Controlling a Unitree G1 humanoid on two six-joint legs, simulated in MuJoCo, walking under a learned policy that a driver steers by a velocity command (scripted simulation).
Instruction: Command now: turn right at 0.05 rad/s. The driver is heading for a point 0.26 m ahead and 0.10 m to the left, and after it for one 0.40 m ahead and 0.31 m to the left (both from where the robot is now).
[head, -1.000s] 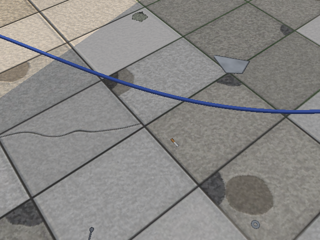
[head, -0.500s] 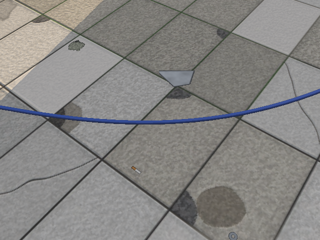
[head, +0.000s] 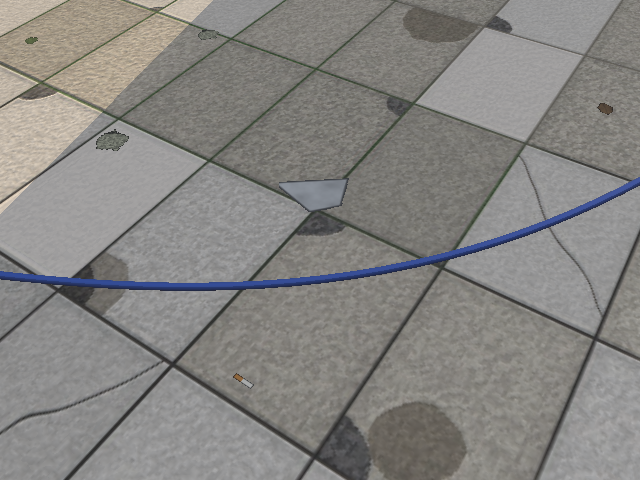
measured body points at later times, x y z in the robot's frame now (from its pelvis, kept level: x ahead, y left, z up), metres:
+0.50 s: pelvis +0.04 +0.02 +0.00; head +0.06 +0.03 +0.45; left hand +0.13 +0.29 -0.14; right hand +0.12 -0.24 -0.13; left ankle +0.02 +0.12 -0.74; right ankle -0.02 -0.13 -0.73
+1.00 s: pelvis +0.11 -0.02 +0.01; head +0.13 -0.03 +0.46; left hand +0.06 +0.26 -0.11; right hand +0.32 -0.25 -0.11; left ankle +0.14 +0.17 -0.66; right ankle +0.06 -0.13 -0.74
